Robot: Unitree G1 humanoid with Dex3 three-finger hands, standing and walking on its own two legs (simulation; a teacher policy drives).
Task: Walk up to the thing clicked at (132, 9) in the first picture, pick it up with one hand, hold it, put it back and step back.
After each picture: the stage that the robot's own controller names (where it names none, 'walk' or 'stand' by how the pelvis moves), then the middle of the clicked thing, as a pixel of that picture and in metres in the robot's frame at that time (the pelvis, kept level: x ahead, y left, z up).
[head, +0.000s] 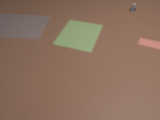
stand; (133, 7) +2.28 -0.78 -0.72
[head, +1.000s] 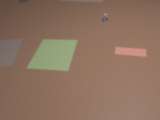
walk; (105, 17) +2.24 -0.21 -0.69
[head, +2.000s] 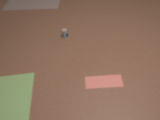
walk; (65, 33) +1.59 +0.29 -0.72
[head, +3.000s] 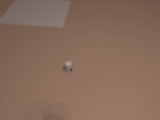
walk; (68, 67) +1.01 +0.20 -0.71
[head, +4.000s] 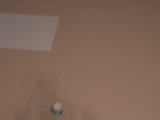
walk; (58, 109) +0.60 +0.19 -0.70
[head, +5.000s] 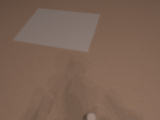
walk; out of the picture +0.47 -0.01 -0.68
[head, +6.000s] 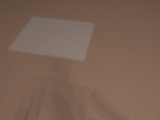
stand; out of the picture +0.43 -0.03 -0.72
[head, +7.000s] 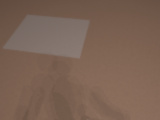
stand; out of the picture +0.44 +0.00 -0.72
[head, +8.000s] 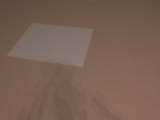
stand; out of the picture +0.41 -0.01 -0.73
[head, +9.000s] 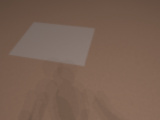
stand; out of the picture +0.42 -0.01 -0.73
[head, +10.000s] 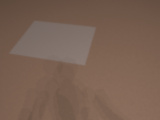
stand; out of the picture +0.41 -0.02 -0.73
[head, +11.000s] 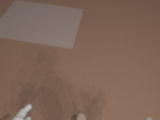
go down; out of the picture +0.43 -0.02 -0.65
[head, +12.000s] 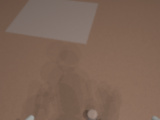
go down; (92, 116) +0.44 -0.02 -0.63
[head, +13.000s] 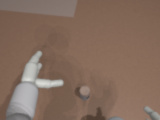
go down; (84, 93) +0.48 -0.02 -0.55
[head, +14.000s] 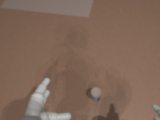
close in; (96, 94) +0.47 -0.02 -0.54
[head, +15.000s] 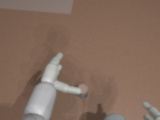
go down; (82, 91) +0.47 -0.02 -0.52
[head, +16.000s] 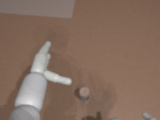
go down; (84, 94) +0.47 -0.02 -0.55
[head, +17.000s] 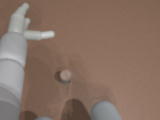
go down; (65, 77) +0.48 -0.02 -0.51
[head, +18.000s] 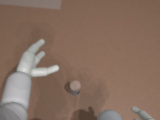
go down; (75, 88) +0.48 -0.02 -0.51
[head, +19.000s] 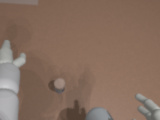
go down; (59, 86) +0.49 -0.01 -0.51
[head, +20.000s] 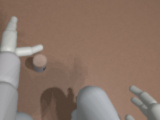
go down; (39, 63) +0.51 -0.01 -0.39
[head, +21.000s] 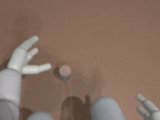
go down; (65, 73) +0.50 -0.02 -0.45
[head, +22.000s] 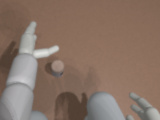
go down; (57, 69) +0.50 -0.02 -0.42
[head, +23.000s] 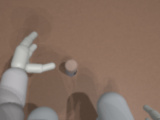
go down; (71, 68) +0.51 -0.03 -0.41
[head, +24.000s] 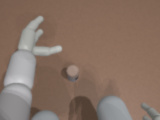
go down; (72, 73) +0.50 -0.03 -0.42
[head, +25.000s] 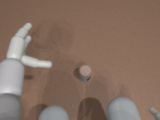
go down; (85, 74) +0.51 -0.04 -0.41
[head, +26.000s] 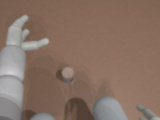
go down; (67, 75) +0.50 -0.02 -0.43
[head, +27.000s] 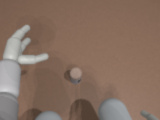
rest palm; (75, 76) +0.50 -0.03 -0.44
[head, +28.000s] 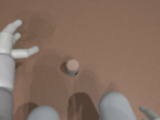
go down; (72, 68) +0.51 -0.03 -0.39
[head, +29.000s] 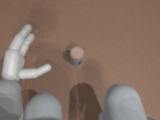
go down; (76, 57) +0.52 -0.02 -0.33
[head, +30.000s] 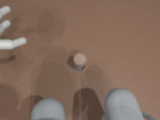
go down; (79, 62) +0.52 -0.02 -0.38
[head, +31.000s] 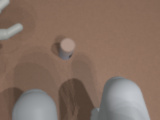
go down; (66, 49) +0.53 +0.00 -0.28
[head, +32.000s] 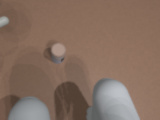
close in; (58, 54) +0.53 +0.00 -0.32
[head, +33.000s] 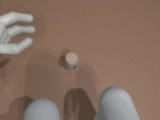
hold; (71, 62) +0.53 -0.01 -0.36
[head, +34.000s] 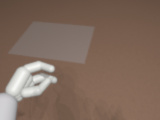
hold; out of the picture +0.44 -0.03 -0.67
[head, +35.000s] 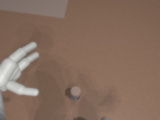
go down; (75, 93) +0.48 -0.02 -0.56
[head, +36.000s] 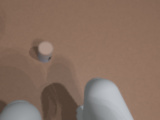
hold; (45, 52) +0.54 +0.02 -0.32
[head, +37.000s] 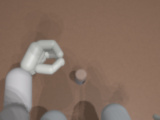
go down; (80, 77) +0.50 -0.03 -0.47
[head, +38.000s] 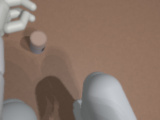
go down; (38, 43) +0.54 +0.03 -0.29
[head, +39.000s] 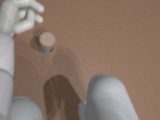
go down; (46, 43) +0.53 +0.01 -0.30
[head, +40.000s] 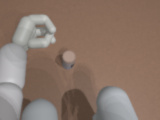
lower; (68, 60) +0.54 -0.01 -0.36
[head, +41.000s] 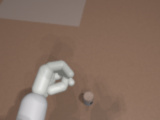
hold; (88, 98) +0.49 -0.02 -0.57
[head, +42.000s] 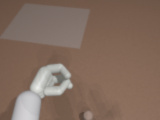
hold; (88, 118) +0.46 -0.03 -0.67
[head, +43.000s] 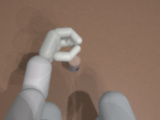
lower; (74, 64) +0.53 -0.03 -0.40
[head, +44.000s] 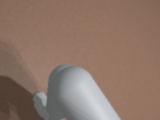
rest; out of the picture +0.55 +0.08 -0.29
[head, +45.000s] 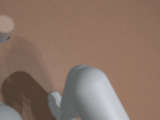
hold; (2, 30) +0.55 +0.07 -0.29
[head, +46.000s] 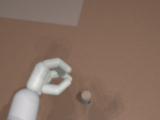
crouch; (86, 98) +0.49 -0.03 -0.57
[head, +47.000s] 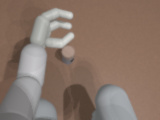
crouch; (68, 55) +0.54 -0.03 -0.37
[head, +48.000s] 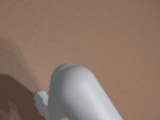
rest; out of the picture +0.55 +0.08 -0.29
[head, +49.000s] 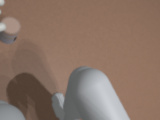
hold; (9, 31) +0.56 +0.06 -0.29
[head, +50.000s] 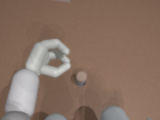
crouch; (81, 79) +0.52 -0.03 -0.49
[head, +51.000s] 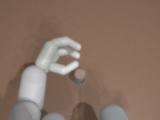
crouch; (79, 77) +0.51 -0.03 -0.48
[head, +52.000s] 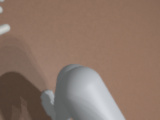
rest; out of the picture +0.56 +0.07 -0.28
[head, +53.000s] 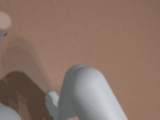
hold; out of the picture +0.56 +0.07 -0.29
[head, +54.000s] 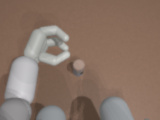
hold; (78, 68) +0.53 -0.02 -0.44
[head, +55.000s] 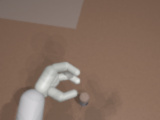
crouch; (84, 99) +0.49 -0.03 -0.61
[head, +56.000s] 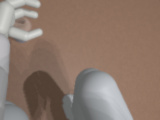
rest; (21, 31) +0.56 +0.03 -0.29
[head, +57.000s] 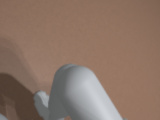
hold; out of the picture +0.56 +0.08 -0.29
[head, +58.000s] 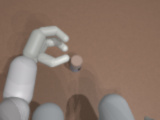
hold; (76, 64) +0.55 -0.02 -0.41
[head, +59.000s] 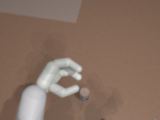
crouch; (84, 94) +0.50 -0.04 -0.58
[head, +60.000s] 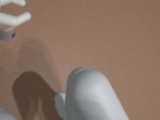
crouch; (6, 28) +0.56 +0.04 -0.29
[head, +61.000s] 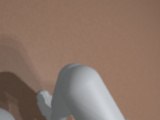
hold; out of the picture +0.57 +0.07 -0.29
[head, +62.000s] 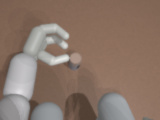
hold; (74, 61) +0.55 -0.03 -0.41
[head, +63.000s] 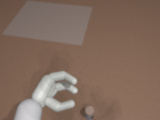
crouch; (89, 113) +0.49 -0.04 -0.65
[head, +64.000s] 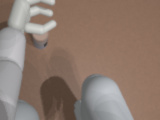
lower; (40, 38) +0.57 +0.00 -0.31
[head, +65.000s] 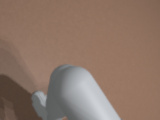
rest; out of the picture +0.57 +0.08 -0.30
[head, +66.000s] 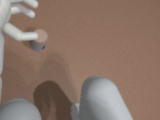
stand; (39, 41) +0.57 +0.04 -0.31
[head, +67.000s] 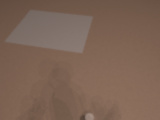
stand; out of the picture +0.49 -0.04 -0.65
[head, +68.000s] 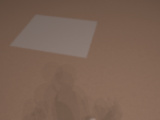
stand; out of the picture +0.47 -0.05 -0.66
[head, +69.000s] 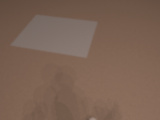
stand; out of the picture +0.48 -0.05 -0.66
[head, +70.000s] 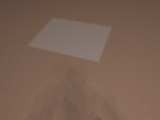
stand; out of the picture +0.48 -0.07 -0.72
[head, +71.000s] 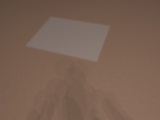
stand; out of the picture +0.47 -0.06 -0.73
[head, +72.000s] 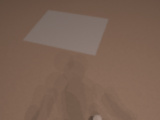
walk; out of the picture +0.48 -0.06 -0.72
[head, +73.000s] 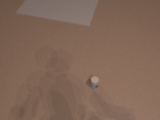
walk; (94, 82) +0.69 -0.07 -0.69
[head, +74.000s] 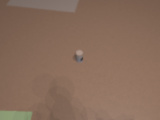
walk; (79, 56) +0.99 +0.06 -0.69
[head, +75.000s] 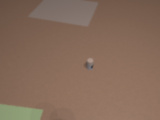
stand; (90, 64) +1.10 -0.06 -0.72
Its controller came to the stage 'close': yes
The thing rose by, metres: 0.00
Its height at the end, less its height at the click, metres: +0.00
